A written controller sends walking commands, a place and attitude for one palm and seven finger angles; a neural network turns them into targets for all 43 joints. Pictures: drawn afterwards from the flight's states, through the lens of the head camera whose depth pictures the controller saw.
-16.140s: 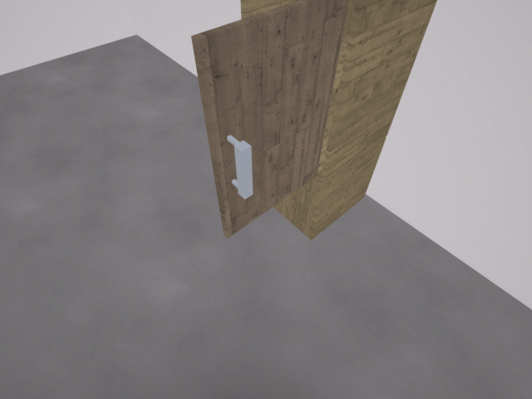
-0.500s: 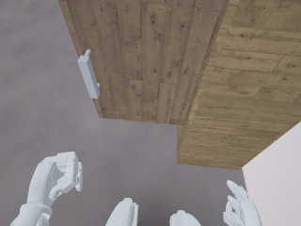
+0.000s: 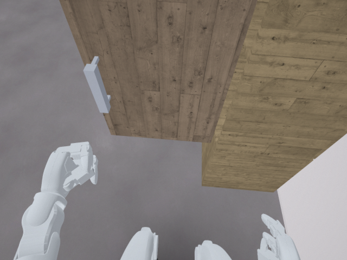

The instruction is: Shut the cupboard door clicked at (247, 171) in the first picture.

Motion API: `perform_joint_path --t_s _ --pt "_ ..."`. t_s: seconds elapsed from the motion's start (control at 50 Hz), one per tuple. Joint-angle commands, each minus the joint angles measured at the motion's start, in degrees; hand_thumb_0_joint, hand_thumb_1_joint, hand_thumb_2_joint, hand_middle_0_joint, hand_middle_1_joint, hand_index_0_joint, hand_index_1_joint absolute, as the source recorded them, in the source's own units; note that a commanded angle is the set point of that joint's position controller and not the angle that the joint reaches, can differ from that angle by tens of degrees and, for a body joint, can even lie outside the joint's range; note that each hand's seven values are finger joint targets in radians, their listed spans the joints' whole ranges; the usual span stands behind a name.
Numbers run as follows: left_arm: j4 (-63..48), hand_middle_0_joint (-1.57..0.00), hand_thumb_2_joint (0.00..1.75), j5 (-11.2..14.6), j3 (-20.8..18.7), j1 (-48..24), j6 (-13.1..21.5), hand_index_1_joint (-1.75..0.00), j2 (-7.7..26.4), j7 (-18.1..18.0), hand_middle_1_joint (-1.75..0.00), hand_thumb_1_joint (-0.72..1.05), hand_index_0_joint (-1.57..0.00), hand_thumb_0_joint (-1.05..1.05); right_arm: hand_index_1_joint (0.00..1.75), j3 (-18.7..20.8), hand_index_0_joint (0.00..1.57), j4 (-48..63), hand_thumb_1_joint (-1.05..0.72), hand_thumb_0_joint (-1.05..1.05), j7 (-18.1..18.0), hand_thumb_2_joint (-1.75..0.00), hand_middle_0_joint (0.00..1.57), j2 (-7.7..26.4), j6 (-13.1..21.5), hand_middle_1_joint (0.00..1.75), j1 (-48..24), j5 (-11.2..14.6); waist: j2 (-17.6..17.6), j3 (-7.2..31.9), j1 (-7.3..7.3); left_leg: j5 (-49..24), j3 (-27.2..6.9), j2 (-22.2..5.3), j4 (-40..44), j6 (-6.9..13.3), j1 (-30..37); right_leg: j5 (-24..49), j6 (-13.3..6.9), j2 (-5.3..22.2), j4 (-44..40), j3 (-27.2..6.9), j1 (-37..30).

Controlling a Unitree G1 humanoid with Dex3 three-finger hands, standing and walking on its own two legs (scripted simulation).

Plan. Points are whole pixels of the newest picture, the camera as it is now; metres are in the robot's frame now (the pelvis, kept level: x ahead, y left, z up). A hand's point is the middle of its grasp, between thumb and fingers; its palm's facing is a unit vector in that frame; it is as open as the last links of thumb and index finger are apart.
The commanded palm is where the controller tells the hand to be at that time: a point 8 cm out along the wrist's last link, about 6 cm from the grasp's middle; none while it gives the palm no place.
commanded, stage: bring the fist close to the handle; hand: left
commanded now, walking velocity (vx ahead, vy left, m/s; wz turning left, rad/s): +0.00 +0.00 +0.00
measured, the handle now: (100, 85) +0.55 +0.24 +0.05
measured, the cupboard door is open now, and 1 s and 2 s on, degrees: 90 90 80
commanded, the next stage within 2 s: push the door shut along its arc in 1.02 s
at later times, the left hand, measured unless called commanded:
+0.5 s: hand (101, 127) +0.40 +0.20 +0.06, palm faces -0.02 -1.00 -0.04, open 3.1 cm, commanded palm +0.39 +0.25 +0.05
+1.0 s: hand (105, 115) +0.44 +0.20 +0.05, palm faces +0.00 -1.00 -0.04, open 3.1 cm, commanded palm +0.42 +0.25 +0.05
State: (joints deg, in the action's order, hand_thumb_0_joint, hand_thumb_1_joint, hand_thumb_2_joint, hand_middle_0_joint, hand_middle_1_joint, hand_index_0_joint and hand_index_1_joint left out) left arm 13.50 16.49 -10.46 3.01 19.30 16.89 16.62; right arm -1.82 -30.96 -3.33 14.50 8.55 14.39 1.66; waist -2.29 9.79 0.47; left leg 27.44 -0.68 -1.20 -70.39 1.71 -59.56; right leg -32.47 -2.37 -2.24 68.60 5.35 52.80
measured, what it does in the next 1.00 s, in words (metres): stands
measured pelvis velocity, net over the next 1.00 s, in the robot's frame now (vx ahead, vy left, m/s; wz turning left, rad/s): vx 0.01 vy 0.00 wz -0.03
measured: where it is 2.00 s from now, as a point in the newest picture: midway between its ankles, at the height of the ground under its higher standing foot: outside the picture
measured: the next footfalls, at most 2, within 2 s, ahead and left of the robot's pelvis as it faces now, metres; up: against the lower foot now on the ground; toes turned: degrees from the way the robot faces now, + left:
none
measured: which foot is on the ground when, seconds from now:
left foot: down 0.00-1.00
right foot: down 0.00-1.00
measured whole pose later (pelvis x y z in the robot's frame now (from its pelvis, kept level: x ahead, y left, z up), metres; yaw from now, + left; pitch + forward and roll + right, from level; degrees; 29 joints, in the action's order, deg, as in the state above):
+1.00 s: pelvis +0.01 +0.00 +0.00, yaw -2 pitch +21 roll -3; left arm 52.8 10.3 -20.1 -32.6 27.0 23.0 16.9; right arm -0.2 -37.3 -1.1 14.9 0.1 20.1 1.0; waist -1.6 8.6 5.2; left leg 26.7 1.1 -1.9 -68.6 2.0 -63.3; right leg -31.2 -2.0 -2.8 67.5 3.5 57.6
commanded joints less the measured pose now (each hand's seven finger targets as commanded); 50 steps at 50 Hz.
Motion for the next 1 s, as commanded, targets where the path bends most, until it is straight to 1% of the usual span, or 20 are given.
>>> perform_joint_path --t_s 0.0,0.04,0.08,0.14,0.18,0.26,0.34,0.4,0.42,0.52,0.54,0.6,0.64,0.66,0.68,0.76,0.82,0.84,0.9,0.98 --pt "-6.85 -1.30 0.90 0.96 -4.75 -15.70 4.62 -1.50 8.27 -0.63 -1.50 0.90 -1.30 0.00 0.30 3.45 0.20 6.95 -0.90 0.00 -0.28 -0.90 0.20 8.20 2.38 0.30 -0.81 0.35 -1.15 14.15 1.03 -7.35 -2.72 0.24 10.98 0.03 13.92 9.10 0.62 0.36 -12.40 -5.44 -5.16" --pt "-4.11 -1.30 0.90 0.35 -6.50 -17.19 5.26 -1.50 10.14 -0.93 -1.50 0.90 -1.30 0.00 0.30 3.65 0.20 6.29 -0.90 0.00 -0.25 -0.90 0.20 8.69 2.03 0.30 -0.14 0.24 -0.99 15.16 0.59 -8.49 -3.04 0.05 11.40 -0.05 14.73 10.40 0.35 0.06 -11.59 -4.80 -5.05" --pt "-2.07 -1.30 0.90 -0.10 -4.79 -22.04 5.82 -1.50 8.84 -0.78 -1.50 0.90 -1.30 0.00 0.30 3.76 0.20 5.55 -0.90 0.00 -0.09 -0.90 0.20 8.62 1.76 0.30 0.08 0.35 -1.19 15.48 1.61 -8.75 -3.01 -0.05 11.49 -0.08 15.87 11.22 0.55 0.21 -11.56 -4.72 -4.04" --pt "0.77 -1.30 0.90 -0.72 -6.54 -24.79 6.53 -1.50 10.98 -1.05 -1.50 0.90 -1.30 0.00 0.30 4.01 0.20 4.68 -0.90 0.00 0.17 -0.90 0.20 9.15 1.24 0.30 1.11 0.18 -2.49 17.42 1.08 -10.89 -3.44 -0.16 11.93 -0.34 17.76 13.07 0.15 0.10 -10.89 -4.15 -4.28" --pt "1.73 -1.30 0.90 -0.99 -4.62 -26.91 6.93 -1.50 8.72 -1.06 -1.50 0.90 -1.30 0.00 0.30 4.19 0.20 4.61 -0.90 0.00 0.43 -0.90 0.20 8.95 0.86 0.30 1.13 0.22 -2.77 18.44 1.56 -11.83 -3.25 -0.24 12.20 -0.42 19.44 14.08 0.44 0.23 -10.90 -4.02 -3.52" --pt "8.03 -1.30 0.90 -1.64 -8.23 -32.29 7.55 -1.50 12.70 -1.67 -1.50 0.90 -1.30 0.00 0.30 4.24 0.20 3.29 -0.90 0.00 0.46 -0.90 0.20 9.33 -0.33 0.30 2.13 0.10 -0.67 18.09 1.47 -11.28 -2.99 -0.14 11.91 -0.24 17.41 14.14 0.51 0.20 -11.10 -4.57 -4.52" --pt "11.95 -1.30 0.90 -2.51 -7.25 -40.32 8.56 -1.50 12.69 -1.46 -1.50 0.90 -1.30 0.00 0.30 4.28 0.20 2.35 -0.90 0.00 0.54 -0.90 0.20 9.58 -1.11 0.30 3.43 0.02 -3.32 18.20 2.62 -10.76 -3.60 -0.37 11.95 -0.41 19.25 12.98 0.29 0.01 -10.90 -4.03 -1.69" --pt "16.65 -1.30 0.90 -3.27 -5.49 -47.46 8.94 -1.50 11.61 -1.26 -1.50 0.90 -1.30 0.00 0.30 4.33 0.20 1.09 -0.90 0.00 0.57 -0.90 0.20 9.77 -1.60 0.30 4.19 -0.02 -2.28 17.97 4.37 -8.93 -4.29 -0.59 11.85 -0.34 19.89 11.27 0.53 0.10 -11.35 -3.97 0.92" --pt "18.40 -1.30 0.90 -3.49 -7.44 -49.12 9.19 -1.50 13.91 -1.40 -1.50 0.90 -1.30 0.00 0.30 4.43 0.20 0.53 -0.90 0.00 0.50 -0.90 0.20 10.08 -1.82 0.30 4.61 -0.10 -2.53 18.38 4.01 -8.88 -4.46 -0.61 11.74 -0.43 19.86 11.12 0.38 0.11 -11.29 -4.05 0.90" --pt "26.71 -1.30 0.90 -4.67 -9.45 -56.68 9.56 -1.50 17.24 -0.92 -1.50 0.90 -1.30 0.00 0.30 4.22 0.20 -0.67 -0.90 0.00 0.54 -0.90 0.20 10.34 -2.97 0.30 6.50 -0.34 -2.14 20.14 4.64 -9.81 -4.33 -0.62 10.53 -0.16 18.30 11.89 0.46 0.13 -10.66 -4.38 1.07" --pt "27.46 -1.30 0.90 -4.91 -10.06 -58.55 9.91 -1.50 18.23 -0.93 -1.50 0.90 -1.30 0.00 0.30 4.17 0.20 -0.90 -0.90 0.00 0.57 -0.90 0.20 10.38 -3.09 0.30 6.99 -0.50 -3.92 21.13 4.68 -10.76 -4.29 -0.46 10.01 -0.07 18.75 12.40 0.35 0.01 -10.21 -4.45 1.50" --pt "31.05 -1.30 0.90 -5.77 -9.62 -62.32 10.30 -1.50 17.99 -0.83 -1.50 0.90 -1.30 0.00 0.30 4.31 0.20 -1.51 -0.90 0.00 0.97 -0.90 0.20 10.36 -3.84 0.30 8.18 -0.72 -3.79 22.54 5.51 -12.08 -4.60 -0.69 9.47 -0.10 19.46 13.20 0.51 -0.04 -9.78 -4.33 2.62" --pt "33.57 -1.30 0.90 -5.73 -11.28 -57.84 10.10 -1.50 18.92 -0.56 -1.50 0.90 -1.30 0.00 0.30 4.38 0.20 -0.76 -0.90 0.00 1.40 -0.90 0.20 10.57 -4.45 0.30 9.09 -0.86 -3.79 23.65 4.06 -13.81 -4.46 -0.49 9.57 -0.15 19.41 14.42 0.21 -0.31 -9.42 -4.11 1.38" --pt "33.06 -1.30 0.90 -5.47 -10.69 -57.88 10.04 -1.50 18.08 -0.19 -1.50 0.90 -1.30 0.00 0.30 4.44 0.20 -0.70 -0.90 0.00 1.64 -0.90 0.20 10.35 -4.79 0.30 8.99 -0.71 -2.91 23.94 4.44 -14.35 -3.87 -0.52 9.36 0.05 18.93 15.60 0.52 -0.17 -9.70 -4.40 0.31" --pt "33.74 -1.30 0.90 -5.40 -12.63 -55.89 9.78 -1.50 19.88 -0.11 -1.50 0.90 -1.30 0.00 0.30 4.64 0.20 -0.50 -0.90 0.00 1.72 -0.90 0.20 10.52 -5.30 0.30 9.39 -0.66 -0.71 24.24 3.87 -14.47 -3.42 -0.49 9.22 0.21 17.36 16.45 0.67 -0.22 -9.84 -4.69 -1.66" --pt "31.95 -1.30 0.90 -5.17 -15.14 -54.99 9.82 -1.50 22.76 0.41 -1.50 0.90 -1.30 0.00 0.30 4.62 0.20 0.38 -0.90 0.00 1.82 -0.90 0.20 10.30 -6.55 0.30 9.60 -0.44 -0.43 24.03 3.58 -14.37 -2.08 -0.26 8.88 0.67 14.21 18.21 1.01 -0.19 -10.23 -5.88 -4.94" --pt "27.51 -1.30 0.90 -5.40 -13.15 -57.79 11.34 -1.50 21.20 0.48 -1.50 0.90 -1.30 0.00 0.30 4.74 0.20 0.27 -0.90 0.00 1.90 -0.90 0.20 9.88 -6.77 0.30 9.52 -0.39 -3.67 24.83 4.15 -14.84 -2.48 -0.41 9.23 0.42 17.43 17.78 0.87 -0.28 -10.09 -5.51 -3.31" --pt "26.40 -1.30 0.90 -5.04 -12.36 -58.37 11.81 -1.50 20.08 0.42 -1.50 0.90 -1.30 0.00 0.30 4.87 0.20 0.14 -0.90 0.00 1.81 -0.90 0.20 9.89 -6.62 0.30 9.74 -0.46 -3.81 24.68 4.88 -15.92 -2.91 -0.45 9.21 0.50 19.12 18.29 0.77 -0.52 -10.06 -5.07 -2.23" --pt "25.82 -1.30 0.90 -4.64 -11.32 -57.50 12.09 -1.50 18.59 0.33 -1.50 0.90 -1.30 0.00 0.30 5.11 0.20 -0.80 -0.90 0.00 1.81 -0.90 0.20 9.94 -6.59 0.30 9.80 -0.46 -4.63 25.12 5.02 -16.90 -3.18 -0.65 9.52 0.19 21.45 18.69 0.86 -0.41 -10.50 -4.81 -1.31" --pt "28.25 -1.30 0.90 -4.83 -12.12 -55.79 11.46 -1.50 19.57 0.23 -1.50 0.90 -1.30 0.00 0.30 4.95 0.20 -1.25 -0.90 0.00 1.65 -0.90 0.20 10.04 -6.71 0.30 9.65 -0.34 -3.32 22.91 4.79 -15.01 -3.04 -0.55 10.05 0.23 19.82 17.49 0.88 -0.41 -11.17 -4.93 -1.72"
